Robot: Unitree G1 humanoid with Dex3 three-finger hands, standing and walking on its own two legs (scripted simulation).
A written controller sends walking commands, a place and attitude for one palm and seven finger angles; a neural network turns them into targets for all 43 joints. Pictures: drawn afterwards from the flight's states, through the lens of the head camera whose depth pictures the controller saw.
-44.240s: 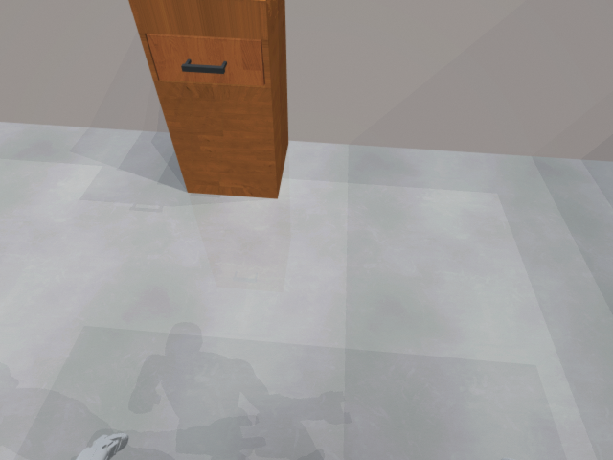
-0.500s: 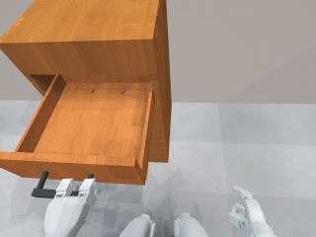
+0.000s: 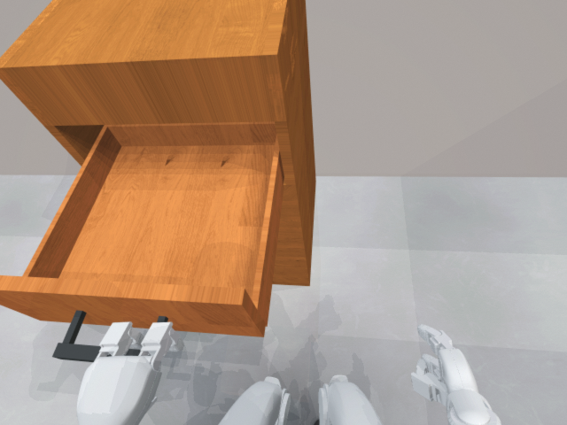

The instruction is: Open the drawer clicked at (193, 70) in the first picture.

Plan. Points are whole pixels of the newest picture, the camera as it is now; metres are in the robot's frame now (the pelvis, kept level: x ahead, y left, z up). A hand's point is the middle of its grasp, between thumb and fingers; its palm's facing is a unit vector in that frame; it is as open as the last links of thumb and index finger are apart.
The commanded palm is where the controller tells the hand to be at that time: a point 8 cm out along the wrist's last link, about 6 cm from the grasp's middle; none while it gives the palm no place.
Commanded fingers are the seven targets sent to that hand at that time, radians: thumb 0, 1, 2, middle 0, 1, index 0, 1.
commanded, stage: open the thumb to release the handle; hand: left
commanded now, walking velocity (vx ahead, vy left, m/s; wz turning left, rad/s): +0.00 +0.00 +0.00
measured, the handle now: (113, 338) +0.22 +0.27 +0.00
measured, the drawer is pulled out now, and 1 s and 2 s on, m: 0.30 0.29 0.29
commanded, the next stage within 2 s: lift the hand off the handle in 0.40 s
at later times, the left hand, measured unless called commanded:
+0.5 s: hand (146, 391) +0.17 +0.21 -0.02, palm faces -0.08 -0.13 -0.99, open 13.0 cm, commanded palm +0.14 +0.22 +0.02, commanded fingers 0.00 -0.50 0.30 -0.30 -1.20 -0.30 -1.20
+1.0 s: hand (149, 379) +0.18 +0.21 -0.02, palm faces -0.08 -0.12 -0.99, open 13.6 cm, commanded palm +0.16 +0.22 +0.04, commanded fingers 0.00 -0.50 0.30 -0.30 -1.20 -0.30 -1.20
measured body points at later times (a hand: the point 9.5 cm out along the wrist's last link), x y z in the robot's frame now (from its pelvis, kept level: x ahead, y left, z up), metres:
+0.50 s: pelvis +0.00 +0.02 +0.01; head +0.06 -0.02 +0.45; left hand +0.16 +0.21 +0.03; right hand +0.21 -0.20 -0.10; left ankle +0.01 +0.12 -0.62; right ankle +0.04 -0.03 -0.62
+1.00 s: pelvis +0.00 +0.02 +0.02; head +0.05 -0.02 +0.46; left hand +0.18 +0.21 +0.03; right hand +0.20 -0.20 -0.09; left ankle +0.01 +0.12 -0.62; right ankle +0.04 -0.03 -0.62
